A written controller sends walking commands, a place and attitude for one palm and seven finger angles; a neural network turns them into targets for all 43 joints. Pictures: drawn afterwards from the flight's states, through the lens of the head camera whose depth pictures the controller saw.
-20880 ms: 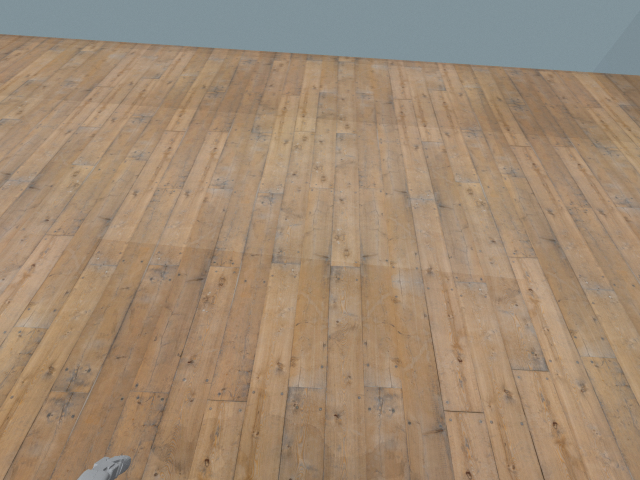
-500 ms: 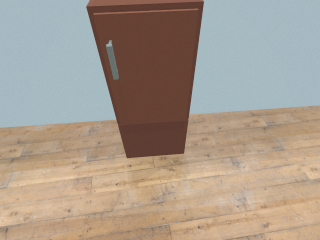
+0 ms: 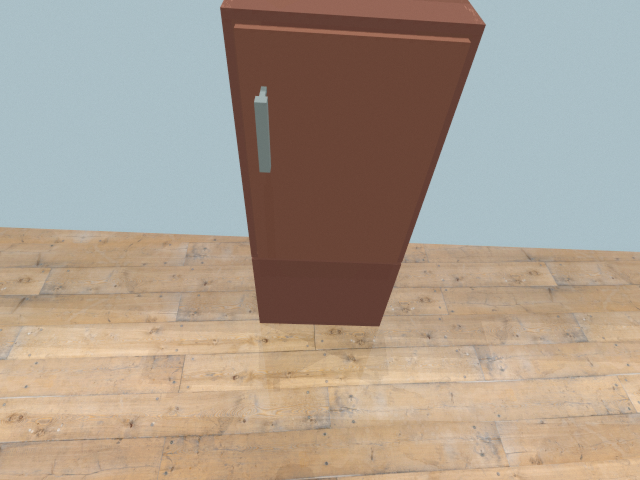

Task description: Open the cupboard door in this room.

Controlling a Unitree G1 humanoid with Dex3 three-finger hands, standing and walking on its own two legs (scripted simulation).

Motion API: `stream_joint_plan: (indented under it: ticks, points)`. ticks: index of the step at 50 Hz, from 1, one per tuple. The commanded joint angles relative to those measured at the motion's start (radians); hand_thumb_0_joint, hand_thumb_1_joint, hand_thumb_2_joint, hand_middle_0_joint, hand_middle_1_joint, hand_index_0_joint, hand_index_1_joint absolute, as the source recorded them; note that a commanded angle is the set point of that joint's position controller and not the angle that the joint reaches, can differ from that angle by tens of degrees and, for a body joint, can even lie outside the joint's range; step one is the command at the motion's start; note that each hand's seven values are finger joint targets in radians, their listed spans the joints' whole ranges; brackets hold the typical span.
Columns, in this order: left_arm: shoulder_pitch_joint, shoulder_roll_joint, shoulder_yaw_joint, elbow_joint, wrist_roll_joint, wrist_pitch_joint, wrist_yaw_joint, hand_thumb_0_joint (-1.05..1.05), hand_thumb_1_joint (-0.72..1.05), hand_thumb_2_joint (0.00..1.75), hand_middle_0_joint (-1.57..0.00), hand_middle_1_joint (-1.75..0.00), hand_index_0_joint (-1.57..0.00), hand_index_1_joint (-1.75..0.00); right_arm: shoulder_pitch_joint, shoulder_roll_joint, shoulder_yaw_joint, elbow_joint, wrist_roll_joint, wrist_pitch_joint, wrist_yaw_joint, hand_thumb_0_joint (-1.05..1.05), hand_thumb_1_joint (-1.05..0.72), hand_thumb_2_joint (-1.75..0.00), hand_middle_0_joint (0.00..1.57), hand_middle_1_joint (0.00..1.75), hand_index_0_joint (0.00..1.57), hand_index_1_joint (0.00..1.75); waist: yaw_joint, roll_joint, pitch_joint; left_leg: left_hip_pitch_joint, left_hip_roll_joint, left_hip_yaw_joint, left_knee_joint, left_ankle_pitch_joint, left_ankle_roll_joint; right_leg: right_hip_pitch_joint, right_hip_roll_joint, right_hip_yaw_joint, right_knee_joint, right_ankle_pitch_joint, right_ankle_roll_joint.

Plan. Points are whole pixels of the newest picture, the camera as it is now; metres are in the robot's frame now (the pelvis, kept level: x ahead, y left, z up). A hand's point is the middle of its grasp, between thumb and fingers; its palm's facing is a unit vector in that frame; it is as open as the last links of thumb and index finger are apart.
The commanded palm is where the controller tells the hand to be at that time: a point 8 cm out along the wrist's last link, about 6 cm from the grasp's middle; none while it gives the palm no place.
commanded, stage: take the last steps up to it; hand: left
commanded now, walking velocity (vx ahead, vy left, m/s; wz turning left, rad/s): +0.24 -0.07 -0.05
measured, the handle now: (264, 130) +0.68 +0.15 +0.06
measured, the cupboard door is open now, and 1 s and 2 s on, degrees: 0 0 0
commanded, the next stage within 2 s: come to a stop and stand still in 0.24 s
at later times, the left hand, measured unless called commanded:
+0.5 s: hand (259, 423) +0.23 +0.10 -0.16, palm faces +0.02 -0.97 -0.25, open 7.2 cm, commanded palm none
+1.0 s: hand (190, 473) +0.16 +0.19 -0.19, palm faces +0.07 -0.98 -0.18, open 7.4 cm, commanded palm none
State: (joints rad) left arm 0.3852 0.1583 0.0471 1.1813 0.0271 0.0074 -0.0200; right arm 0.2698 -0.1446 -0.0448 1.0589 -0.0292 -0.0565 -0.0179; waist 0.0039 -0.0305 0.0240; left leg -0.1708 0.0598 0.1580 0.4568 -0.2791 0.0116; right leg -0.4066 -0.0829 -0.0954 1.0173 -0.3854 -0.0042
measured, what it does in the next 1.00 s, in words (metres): walks ahead: right foot, then left foot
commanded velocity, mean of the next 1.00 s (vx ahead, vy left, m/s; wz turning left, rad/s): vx -0.02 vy -0.02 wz -0.01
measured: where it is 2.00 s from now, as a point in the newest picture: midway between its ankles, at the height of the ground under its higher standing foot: outside the picture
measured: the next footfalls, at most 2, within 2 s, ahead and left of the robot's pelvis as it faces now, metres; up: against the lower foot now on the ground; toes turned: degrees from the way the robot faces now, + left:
right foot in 0.28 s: +0.23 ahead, -0.17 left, +0.00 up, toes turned -10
left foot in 0.82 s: +0.18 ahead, +0.09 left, +0.00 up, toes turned +3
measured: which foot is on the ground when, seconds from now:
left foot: down 0.00-0.28, up 0.30-0.80, down 0.82-1.00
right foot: up 0.00-0.26, down 0.28-0.84, up 0.86-1.00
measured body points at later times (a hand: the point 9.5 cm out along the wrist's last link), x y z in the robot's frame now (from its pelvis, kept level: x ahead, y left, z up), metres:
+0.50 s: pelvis +0.15 -0.08 +0.00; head +0.19 -0.11 +0.44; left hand +0.23 +0.15 -0.14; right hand +0.16 -0.31 -0.18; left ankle +0.13 +0.07 -0.68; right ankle +0.20 -0.16 -0.74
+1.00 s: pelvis +0.15 -0.01 +0.00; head +0.18 +0.03 +0.45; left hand +0.16 +0.24 -0.17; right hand +0.23 -0.24 -0.13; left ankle +0.14 +0.08 -0.74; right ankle +0.11 -0.16 -0.67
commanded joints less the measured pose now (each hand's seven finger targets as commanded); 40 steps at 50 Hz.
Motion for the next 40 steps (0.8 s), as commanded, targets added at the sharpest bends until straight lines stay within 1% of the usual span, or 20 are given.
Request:
stream_joint_plan:
  ticks: [1, 5, 10, 12, 13, 14, 15, 16, 17, 18, 19, 21, 22, 25, 27, 31, 35, 37, 39, 40]
  points:
    - [-0.067, 0.027, 0.006, -0.104, -0.001, -0.039, -0.002, 0.0, 0.9, 0.9, -0.2, -0.3, -0.2, -0.3, 0.133, -0.121, -0.019, 0.016, 0.009, -0.015, -0.01, 0.0, -0.9, -0.9, 0.2, 0.3, 0.2, 0.3, -0.024, 0.124, 0.065, 0.115, 0.244, -0.197, -0.277, 0.186, 0.128, -0.22, -0.046, 0.044, 0.028, 0.117, 0.021]
    - [-0.142, 0.027, 0.009, -0.152, -0.007, -0.025, -0.002, 0.0, 0.9, 0.9, -0.2, -0.3, -0.2, -0.3, 0.143, -0.121, -0.022, 0.022, 0.006, -0.014, -0.009, 0.0, -0.9, -0.9, 0.2, 0.3, 0.2, 0.3, -0.019, 0.149, 0.099, 0.09, 0.245, -0.129, -0.272, 0.27, 0.142, -0.213, -0.06, 0.035, -0.114, 0.15, 0.033]
    - [-0.184, 0.036, 0.015, -0.182, -0.008, -0.033, -0.001, 0.0, 0.9, 0.9, -0.2, -0.3, -0.2, -0.3, 0.122, -0.133, -0.036, 0.029, -0.002, -0.001, -0.008, 0.0, -0.9, -0.9, 0.2, 0.3, 0.2, 0.3, -0.015, 0.166, 0.119, 0.019, 0.238, -0.096, -0.179, 0.295, 0.109, -0.016, -0.014, -0.024, -0.362, 0.167, 0.013]
    - [-0.056, 0.071, 0.023, -0.141, -0.005, -0.046, 0.003, 0.0, 0.9, 0.9, -0.2, -0.3, -0.2, -0.3, 0.111, -0.135, -0.036, 0.032, 0.003, 0.004, -0.005, 0.0, -0.9, -0.9, 0.2, 0.3, 0.2, 0.3, 0.051, 0.101, 0.051, -0.027, 0.195, -0.057, -0.016, 0.332, 0.065, 0.197, 0.025, -0.055, -0.469, 0.25, 0.003]
    - [0.061, 0.122, 0.035, -0.102, -0.001, -0.058, 0.009, 0.0, 0.9, 0.9, -0.2, -0.3, -0.2, -0.3, 0.111, -0.119, -0.033, 0.035, 0.008, 0.002, 0.001, 0.0, -0.9, -0.9, 0.2, 0.3, 0.2, 0.3, 0.106, 0.0, -0.015, -0.097, 0.136, -0.015, 0.157, 0.275, 0.031, 0.365, 0.0, -0.014, -0.509, 0.294, -0.009]
    - [0.155, 0.221, 0.058, -0.075, 0.007, -0.073, 0.022, 0.0, 0.9, 0.9, -0.2, -0.3, -0.2, -0.3, 0.154, -0.055, -0.022, 0.023, 0.017, 0.0, 0.01, 0.0, -0.9, -0.9, 0.2, 0.3, 0.2, 0.3, 0.129, -0.267, -0.126, -0.261, 0.021, 0.042, 0.453, -0.041, -0.005, 0.531, -0.22, 0.278, -0.589, 0.378, -0.08]
    - [0.177, 0.273, 0.061, -0.075, -0.014, -0.072, 0.027, 0.0, 0.9, 0.9, -0.2, -0.3, -0.2, -0.3, 0.146, -0.056, -0.017, -0.011, 0.028, 0.013, 0.006, 0.0, -0.9, -0.9, 0.2, 0.3, 0.2, 0.3, 0.11, -0.307, -0.17, -0.319, -0.033, -0.053, 0.673, -0.366, -0.01, 0.523, -0.359, 0.47, -0.7, 0.477, -0.169]
    - [0.085, 0.244, 0.057, -0.096, -0.018, -0.068, 0.037, 0.0, 0.9, 0.9, -0.2, -0.3, -0.2, -0.3, 0.132, -0.065, -0.023, -0.007, 0.028, 0.028, 0.004, 0.0, -0.9, -0.9, 0.2, 0.3, 0.2, 0.3, 0.085, -0.231, -0.119, -0.317, 0.007, -0.13, 0.763, -0.324, 0.003, 0.421, -0.344, 0.43, -0.74, 0.342, -0.189]
    - [-0.009, 0.21, 0.052, -0.119, -0.016, -0.066, 0.038, 0.0, 0.9, 0.9, -0.2, -0.3, -0.2, -0.3, 0.09, -0.051, -0.023, 0.003, 0.024, 0.03, 0.008, 0.0, -0.9, -0.9, 0.2, 0.3, 0.2, 0.3, 0.072, -0.182, -0.047, -0.351, 0.036, -0.144, 0.802, -0.246, 0.003, 0.327, -0.317, 0.399, -0.765, 0.253, -0.181]
    - [-0.081, 0.173, 0.038, -0.142, -0.017, -0.062, 0.041, 0.0, 0.9, 0.9, -0.2, -0.3, -0.2, -0.3, 0.07, -0.055, -0.02, 0.007, 0.02, 0.031, 0.007, 0.0, -0.9, -0.9, 0.2, 0.3, 0.2, 0.3, 0.045, -0.089, 0.002, -0.336, 0.055, -0.16, 0.78, -0.175, -0.004, 0.244, -0.294, 0.334, -0.755, 0.321, -0.164]
    - [-0.128, 0.141, 0.023, -0.159, -0.015, -0.064, 0.044, 0.0, 0.9, 0.9, -0.2, -0.3, -0.2, -0.3, 0.083, -0.043, -0.013, 0.019, 0.017, 0.036, 0.004, 0.0, -0.9, -0.9, 0.2, 0.3, 0.2, 0.3, 0.017, -0.033, 0.002, -0.28, 0.061, -0.168, 0.724, -0.126, -0.014, 0.189, -0.263, 0.249, -0.737, 0.49, -0.142]
    - [-0.181, 0.118, 0.008, -0.172, -0.01, -0.063, 0.052, 0.0, 0.9, 0.9, -0.2, -0.3, -0.2, -0.3, 0.133, -0.021, -0.004, 0.046, 0.023, 0.061, -0.001, 0.0, -0.9, -0.9, 0.2, 0.3, 0.2, 0.3, -0.024, -0.008, -0.025, -0.182, 0.05, -0.16, 0.579, -0.099, -0.037, 0.137, -0.224, 0.128, -0.707, 0.717, -0.119]
    - [-0.19, 0.129, 0.01, -0.176, -0.008, -0.059, 0.055, 0.0, 0.9, 0.9, -0.2, -0.3, -0.2, -0.3, 0.138, -0.021, -0.001, 0.047, 0.026, 0.073, -0.001, 0.0, -0.9, -0.9, 0.2, 0.3, 0.2, 0.3, -0.027, -0.043, -0.041, -0.171, 0.04, -0.15, 0.545, -0.098, -0.046, 0.141, -0.222, 0.101, -0.694, 0.77, -0.123]
    - [-0.144, 0.152, 0.024, -0.178, -0.007, -0.039, 0.062, 0.0, 0.9, 0.9, -0.2, -0.3, -0.2, -0.3, 0.069, -0.063, -0.013, 0.01, 0.023, 0.099, -0.002, 0.0, -0.9, -0.9, 0.2, 0.3, 0.2, 0.3, 0.009, -0.06, -0.081, -0.215, 0.004, -0.148, 0.511, -0.111, -0.061, 0.23, -0.246, 0.128, -0.658, 0.853, -0.159]
    - [-0.136, 0.174, 0.032, -0.183, -0.007, -0.028, 0.065, 0.0, 0.9, 0.9, -0.2, -0.3, -0.2, -0.3, 0.018, -0.089, -0.02, -0.02, 0.018, 0.109, 0.001, 0.0, -0.9, -0.9, 0.2, 0.3, 0.2, 0.3, 0.021, -0.064, -0.066, -0.266, -0.008, -0.157, 0.541, -0.116, -0.068, 0.252, -0.272, 0.149, -0.651, 0.871, -0.18]
    - [-0.139, 0.191, 0.037, -0.193, -0.002, -0.014, 0.071, 0.0, 0.9, 0.9, -0.2, -0.3, -0.2, -0.3, -0.059, -0.118, -0.03, -0.064, 0.016, 0.118, 0.003, 0.0, -0.9, -0.9, 0.2, 0.3, 0.2, 0.3, 0.029, -0.104, -0.051, -0.295, -0.017, -0.184, 0.569, -0.139, -0.072, 0.262, -0.291, 0.168, -0.642, 0.862, -0.195]
    - [-0.159, 0.213, 0.043, -0.211, 0.007, -0.006, 0.068, 0.0, 0.9, 0.9, -0.2, -0.3, -0.2, -0.3, -0.099, -0.114, -0.023, -0.092, 0.02, 0.106, 0.007, 0.0, -0.9, -0.9, 0.2, 0.3, 0.2, 0.3, 0.032, -0.14, -0.074, -0.226, -0.02, -0.166, 0.417, -0.164, -0.063, 0.267, -0.273, 0.166, -0.63, 0.769, -0.192]
    - [-0.162, 0.222, 0.045, -0.211, 0.008, -0.003, 0.065, 0.0, 0.9, 0.9, -0.2, -0.3, -0.2, -0.3, -0.094, -0.105, -0.02, -0.096, 0.023, 0.094, 0.007, 0.0, -0.9, -0.9, 0.2, 0.3, 0.2, 0.3, 0.025, -0.136, -0.09, -0.158, -0.03, -0.137, 0.266, -0.125, -0.058, 0.264, -0.243, 0.157, -0.603, 0.713, -0.172]
    - [-0.18, 0.22, 0.042, -0.204, 0.0, 0.003, 0.061, 0.0, 0.9, 0.9, -0.2, -0.3, -0.2, -0.3, -0.037, -0.106, -0.016, -0.075, 0.023, 0.08, 0.005, 0.0, -0.9, -0.9, 0.2, 0.3, 0.2, 0.3, -0.01, -0.137, -0.121, -0.013, -0.036, -0.106, 0.043, 0.061, -0.053, 0.221, -0.19, 0.117, -0.544, 0.577, -0.109]
    - [-0.167, 0.192, 0.032, -0.202, -0.007, 0.006, 0.058, 0.0, 0.9, 0.9, -0.2, -0.3, -0.2, -0.3, -0.018, -0.13, -0.019, -0.067, 0.021, 0.069, 0.004, 0.0, -0.9, -0.9, 0.2, 0.3, 0.2, 0.3, -0.017, -0.059, -0.137, 0.09, 0.004, -0.127, -0.064, 0.174, -0.045, 0.164, -0.14, 0.09, -0.482, 0.447, -0.062]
